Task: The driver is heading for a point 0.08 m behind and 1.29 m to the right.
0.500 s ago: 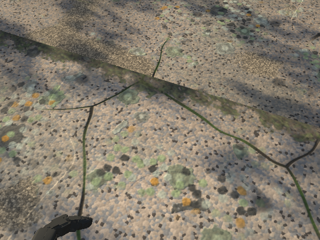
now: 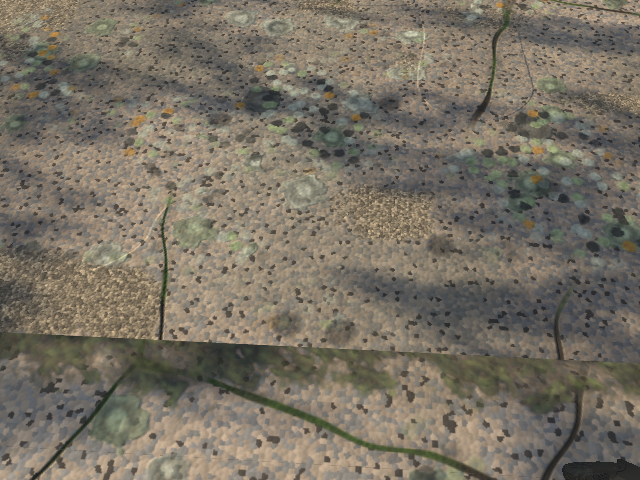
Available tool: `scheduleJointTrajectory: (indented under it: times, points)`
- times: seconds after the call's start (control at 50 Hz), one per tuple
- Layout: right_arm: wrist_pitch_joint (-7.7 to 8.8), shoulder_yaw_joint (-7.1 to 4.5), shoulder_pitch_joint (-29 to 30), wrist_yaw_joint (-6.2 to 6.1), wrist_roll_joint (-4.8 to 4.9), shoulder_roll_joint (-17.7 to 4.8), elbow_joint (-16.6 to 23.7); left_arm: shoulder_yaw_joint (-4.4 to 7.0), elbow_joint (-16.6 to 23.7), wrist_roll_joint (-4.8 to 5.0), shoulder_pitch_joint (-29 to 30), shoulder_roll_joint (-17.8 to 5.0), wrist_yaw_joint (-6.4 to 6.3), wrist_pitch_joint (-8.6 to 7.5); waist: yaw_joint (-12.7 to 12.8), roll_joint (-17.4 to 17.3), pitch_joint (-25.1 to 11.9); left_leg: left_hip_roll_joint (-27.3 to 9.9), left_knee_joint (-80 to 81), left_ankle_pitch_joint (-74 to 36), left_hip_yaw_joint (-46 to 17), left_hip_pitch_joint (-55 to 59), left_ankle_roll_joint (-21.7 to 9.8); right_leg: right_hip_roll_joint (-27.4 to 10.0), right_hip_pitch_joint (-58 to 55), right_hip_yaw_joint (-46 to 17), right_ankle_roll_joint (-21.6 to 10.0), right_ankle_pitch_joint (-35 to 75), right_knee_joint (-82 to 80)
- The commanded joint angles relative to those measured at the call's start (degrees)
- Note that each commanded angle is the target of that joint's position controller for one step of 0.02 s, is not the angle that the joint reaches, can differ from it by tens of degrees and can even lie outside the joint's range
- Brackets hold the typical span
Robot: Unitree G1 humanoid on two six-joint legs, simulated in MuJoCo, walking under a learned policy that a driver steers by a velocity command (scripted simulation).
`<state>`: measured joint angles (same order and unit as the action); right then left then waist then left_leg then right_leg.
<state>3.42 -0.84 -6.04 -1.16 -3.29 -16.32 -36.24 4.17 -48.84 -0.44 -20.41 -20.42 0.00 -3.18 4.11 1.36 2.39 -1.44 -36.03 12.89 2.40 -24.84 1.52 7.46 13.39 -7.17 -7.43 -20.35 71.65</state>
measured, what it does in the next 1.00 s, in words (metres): goes down, turning right: right foot, then left foot 0.19 m lower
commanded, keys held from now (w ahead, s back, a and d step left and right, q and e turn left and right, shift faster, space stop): w+e+shift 1.00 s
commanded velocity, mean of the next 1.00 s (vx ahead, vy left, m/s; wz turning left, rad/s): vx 1.00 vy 0.00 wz -0.99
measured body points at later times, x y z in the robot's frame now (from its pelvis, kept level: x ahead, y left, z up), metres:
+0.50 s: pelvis +0.46 -0.08 +0.00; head +0.48 -0.09 +0.45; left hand +0.63 +0.15 -0.13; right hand +0.48 -0.37 -0.09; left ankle +0.50 +0.10 -0.63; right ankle +0.45 -0.09 -0.72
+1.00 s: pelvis +0.89 -0.24 -0.19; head +0.89 -0.24 +0.26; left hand +1.19 -0.27 -0.28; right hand +0.63 -0.33 -0.32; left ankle +0.92 -0.13 -0.91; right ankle +0.81 -0.27 -0.66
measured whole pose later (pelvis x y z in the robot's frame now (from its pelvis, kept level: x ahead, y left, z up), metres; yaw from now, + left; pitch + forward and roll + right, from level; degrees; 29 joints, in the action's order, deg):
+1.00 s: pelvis +0.89 -0.24 -0.19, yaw -57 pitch +0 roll +3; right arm 4.7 -2.6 -31.1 -0.2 -2.4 -14.5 -54.9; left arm 0.8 -40.4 -2.3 -7.4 -12.9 -0.2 0.6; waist -1.6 2.5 -1.0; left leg 4.0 -32.9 25.9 5.6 -7.1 -2.2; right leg 3.4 50.7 1.2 -7.2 -26.3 114.5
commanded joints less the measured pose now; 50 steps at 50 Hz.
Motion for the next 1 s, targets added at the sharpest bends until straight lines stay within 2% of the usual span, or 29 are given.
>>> scheduleJointTrajectory:
  times: [0.02, 0.08, 0.2, 0.24, 0.28, 0.32, 0.34, 0.36, 0.38, 0.4, 0.44, 0.48, 0.52, 0.56, 0.62, 0.64, 0.68, 0.72, 0.76, 0.8, 0.82, 0.84, 0.86, 0.88, 0.9, 0.92, 0.96, 0.98, 1.0]
  points:
    - [0.15, -2.88, -13.6, -0.11, -0.13, -5.1, -2.4, -0.23, 7.9, -1.8, 9.0, -2.6, 1.47, 0.37, -8.3, -2.3, -3.8, -17.6, 20.2, 10.7, -23.9, 26.6, -8.9, -9.5, 29.9, 1.3, 0.5, 3.7, 7.7]
    - [1.92, -2.29, -17.1, 0.98, 1.75, -2.9, -7.3, -1.91, 12.9, -1.76, 12.7, 2.9, 2.7, 2.74, -5.0, -6.1, 0.2, -17.4, 22.4, -5.8, -11.8, 21.6, -6.5, -12.2, 33.0, 2.4, 0.5, 2.5, 7.0]
    - [3.05, -2.32, -15.2, 0.69, 2.16, -6.0, -9.2, -3.29, 19.5, -1.59, 23.3, 2.7, 5.26, 3.1, -2.6, -3.7, 5.8, -10.6, 28.5, -26.8, 11.4, 15.1, -3.3, -10.0, 24.5, 12.7, -1.3, 19.2, -17.8]
    - [2.59, -2.79, -17.6, 0.13, 2.12, -9.0, -9.6, -3.16, 19.1, -1.33, 23.5, 2.2, 5.64, 3.09, -2.2, -4.5, 4.7, -10.9, 25.4, -47.4, 14.4, 19.2, -3.0, -6.6, 17.9, 16.9, -3.2, 18.7, -23.2]
    - [1.41, -3.77, -18.7, -0.54, 2.29, -12.9, -9.2, -2.09, 16.9, -1.05, 16.9, -0.1, 4.9, 2.96, 1.8, -7.3, 0.0, -12.7, 14.0, -67.9, 14.8, 23.9, -2.5, -2.5, 9.4, 18.4, -4.6, 14.0, -24.5]
    - [-0.39, -4.68, -13.9, -0.5, 1.89, -15.7, -6.7, 0.76, 10.5, -1.15, -4.7, -5.0, 3.25, 2.84, 12.0, -7.2, -10.3, -14.7, -13.5, -70.3, 12.6, 16.8, -3.2, 0.0, -15.3, 14.4, -7.4, 9.1, -27.7]
    - [-0.97, -4.75, -12.5, 0.09, 1.66, -13.9, -6.3, 2.69, 7.3, -0.4, -9.6, -7.3, 1.63, 2.91, 12.7, -1.5, -11.2, -9.0, -35.1, -32.7, 11.8, 3.9, -2.1, -2.3, -28.2, 7.5, -9.8, 8.0, -33.5]
    - [-0.99, -2.45, -13.8, 0.82, 0.38, -5.1, -3.6, 3.61, 8.5, 0.61, -3.4, -12.4, 0.38, 3.6, 4.6, 11.5, -8.3, -0.4, -56.7, 17.6, 10.2, -11.3, -0.6, -11.3, -29.0, -10.0, -11.9, 14.3, -33.2]
    - [0.3, -2.49, -13.3, 1.01, 2.11, -7.7, 4.2, 3.94, 12.0, -0.8, -3.1, -15.3, 0.17, 4.19, 2.8, 10.9, -20.0, 2.1, -62.2, 16.7, -2.8, -25.7, 1.0, -20.2, -41.5, -35.9, -22.1, 10.3, -45.7]
    - [1.8, -2.26, -8.3, 0.99, 1.58, -9.5, 4.7, 3.97, 10.9, -0.38, -4.7, -12.7, -0.61, 3.93, 3.6, 1.4, -14.8, -0.8, -55.9, 11.4, -6.3, -28.5, 0.8, -21.4, -35.4, -39.9, -19.9, 4.5, -53.9]
    - [2.01, -1.87, -7.6, 0.66, 0.83, -8.9, 3.2, 2.9, 8.6, -0.22, -1.3, -8.6, -1.48, 2.17, -2.8, -6.6, -2.1, -4.5, -43.8, 9.9, -6.7, -22.7, 1.4, -17.1, -16.0, -31.6, -16.7, 8.4, -55.3]
    - [-0.83, -1.76, -10.0, 0.81, -0.8, -8.5, 1.9, 1.53, 9.0, -0.26, 2.7, -5.8, -1.25, 0.35, -7.2, -6.4, -0.2, -5.8, -34.3, 13.7, -6.3, -12.8, 2.9, -12.2, -0.4, -23.3, -15.3, 10.9, -54.8]
    - [-2.05, -1.47, -4.9, 1.17, -0.17, -7.2, 4.0, 1.41, 9.2, -0.22, 5.5, -6.3, -0.44, -0.86, -8.0, -4.0, 2.8, -4.2, -18.3, 11.4, -2.7, -0.9, 3.7, -6.6, 14.2, -16.7, -13.7, 13.6, -57.2]
    - [-1.95, -0.03, -8.2, 1.58, 1.28, -1.5, 2.9, 1.8, 8.5, -0.62, 8.3, -6.3, -0.07, -1.31, -8.8, -1.6, -1.5, 1.0, -17.6, -10.1, 2.7, 17.2, 3.6, -2.6, 24.2, -11.0, -10.7, 29.8, -55.3]
    - [-0.26, -2.43, -0.4, 1.52, 1.39, -8.2, 5.6, 2.54, 4.3, 0.14, -0.2, -7.3, -0.99, -2.19, -3.6, -4.4, -3.6, -0.1, -7.5, -25.5, -7.5, -2.5, -0.6, -4.1, 1.9, -15.8, -7.4, 23.1, -43.3]
    - [0.1, -1.62, 2.1, 2.25, 0.23, -6.8, 6.9, 2.47, 3.5, 0.37, -0.8, -6.0, -1.35, -2.01, -2.4, -1.1, -2.3, -0.4, -2.9, -30.5, -9.2, -2.8, -1.5, -3.7, 0.6, -17.0, -6.2, 15.2, -40.1]
    - [0.2, -1.53, 3.3, 2.71, 1.37, -6.8, 7.0, 2.09, 3.2, -0.71, -2.2, -4.9, -1.89, -1.31, -0.2, 1.0, -1.6, 0.6, 3.3, -31.1, -11.3, -2.5, -1.6, -3.4, -3.8, -20.1, -5.6, 11.4, -35.5]
    - [0.3, -1.5, 1.3, 2.65, 2.67, -6.9, 7.0, 1.71, 3.8, -1.85, -0.5, -4.6, -2.54, -1.07, -0.9, 1.6, -0.1, 0.0, 11.1, -31.7, -11.9, 3.7, -0.9, -1.8, -2.6, -21.0, -3.8, 10.0, -30.5]
    - [0.66, -2.74, -9.9, 1.89, 4.31, -8.4, 2.2, 0.9, 3.9, -3.37, 1.2, -4.1, -3.38, -0.32, -4.7, 0.6, -4.1, -2.0, 17.5, -39.1, -12.2, 14.4, 0.3, 1.9, -5.6, -19.1, -2.8, 6.1, -15.1]
    - [0.38, -4.09, -24.2, 0.99, 4.88, -9.4, -4.3, 0.19, 5.7, -2.32, 3.8, -3.8, -3.86, 0.49, -11.0, -3.7, -7.9, -5.4, 28.7, -51.7, -10.7, 27.6, 1.8, 4.6, -6.1, -14.3, -1.4, 7.9, 6.7]
    - [0.18, -5.11, -27.3, 0.77, 3.22, -10.6, -8.2, -0.22, 5.1, -1.23, 0.8, 0.0, -3.85, 1.6, -10.0, -11.0, -6.6, -8.4, 23.7, -47.5, -12.3, 40.1, 0.3, 6.4, 8.7, -9.6, 0.2, -15.1, 25.4]
    - [0.13, -4.14, -34.2, 1.3, 0.43, -9.5, -7.9, -1.54, 8.1, -0.1, 1.6, 4.0, -2.86, 1.64, -12.0, -17.0, -10.9, -11.1, -1.7, -46.4, -10.4, 55.5, 1.7, 6.6, 29.1, -6.1, 0.2, -31.6, 46.7]
    - [-0.36, -4.43, -33.3, 2.56, -1.18, -10.8, -8.7, -2.55, 12.3, 2.64, -6.0, 7.5, -3.87, 0.59, -5.4, -34.1, -14.8, -21.1, -10.7, -59.7, -22.2, 64.8, -2.3, 3.4, 46.8, 0.8, 1.3, -30.4, 60.6]
    - [-1.32, -4.66, -32.3, 2.16, -0.78, -8.5, -8.3, -3.22, 11.1, 1.08, -3.8, 7.4, -4.3, -0.03, -6.6, -23.1, -16.8, -23.2, 0.2, -32.1, -30.7, 61.1, -7.8, -1.0, 53.6, 4.8, 0.0, -21.5, 63.0]
    - [-0.91, -4.63, -28.4, 0.71, -0.9, -8.5, -7.7, -2.89, 10.5, -0.68, 2.7, 4.8, -3.24, 0.54, -7.6, -14.5, -11.1, -24.9, 12.7, 0.7, -38.2, 49.6, -11.8, -2.9, 58.6, 6.9, -0.1, -12.1, 58.8]
    - [-0.05, -4.12, -25.7, 0.3, -0.74, -6.2, -9.1, -2.47, 11.3, -2.08, 10.5, 2.5, -1.88, 1.05, -8.3, -4.3, -3.9, -24.8, 20.4, 10.1, -41.3, 36.2, -12.0, -5.9, 57.2, 6.2, 0.1, -8.3, 57.2]
    - [3.09, -2.72, -27.3, 0.31, 0.83, -5.6, -14.7, -2.74, 15.8, -4.1, 19.9, 3.4, 0.46, 3.18, -5.9, 4.5, 8.7, -27.2, 17.7, -11.5, -32.9, 18.3, -9.7, -10.5, 57.0, -2.3, 0.2, -9.2, 50.5]
    - [3.92, -1.64, -25.5, 0.85, 1.52, -2.2, -16.6, -3.48, 17.3, -2.69, 22.0, 6.5, 0.91, 3.44, -3.4, 1.9, 11.1, -22.4, 17.9, -8.1, -22.7, 14.6, -4.6, -10.3, 58.1, -2.5, -0.5, -3.7, 44.7]
    - [4.49, -0.47, -16.1, 1.71, 1.52, -0.4, -15.0, -4.62, 18.8, 0.01, 23.0, 7.3, 1.44, 2.5, 1.7, 0.2, 12.2, -12.2, 25.8, -0.2, -8.9, -0.9, 2.6, -9.3, 43.3, 0.5, 0.0, 6.0, 18.7]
